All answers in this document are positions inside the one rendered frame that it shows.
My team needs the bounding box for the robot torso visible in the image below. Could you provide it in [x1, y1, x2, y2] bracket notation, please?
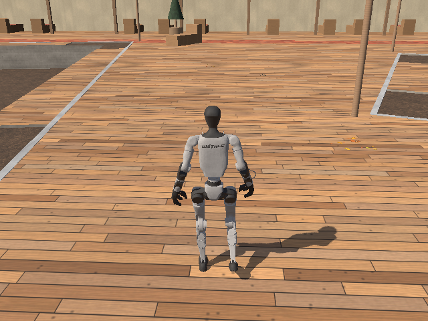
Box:
[198, 131, 229, 201]

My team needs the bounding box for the robot left upper arm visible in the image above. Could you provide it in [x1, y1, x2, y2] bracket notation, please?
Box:
[181, 135, 199, 173]

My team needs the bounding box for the robot left forearm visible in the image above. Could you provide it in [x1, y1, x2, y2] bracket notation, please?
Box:
[173, 162, 187, 192]

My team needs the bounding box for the robot right forearm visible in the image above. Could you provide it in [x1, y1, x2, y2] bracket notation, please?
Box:
[240, 161, 253, 187]

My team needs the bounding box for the left robot hand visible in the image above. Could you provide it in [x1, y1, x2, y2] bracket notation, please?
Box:
[171, 189, 187, 206]

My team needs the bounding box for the right robot hand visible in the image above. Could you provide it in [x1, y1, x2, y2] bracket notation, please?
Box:
[239, 184, 254, 198]

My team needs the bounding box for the right robot foot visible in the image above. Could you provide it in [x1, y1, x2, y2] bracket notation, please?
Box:
[229, 261, 239, 272]

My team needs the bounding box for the robot right upper arm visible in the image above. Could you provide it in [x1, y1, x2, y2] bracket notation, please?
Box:
[227, 134, 246, 171]

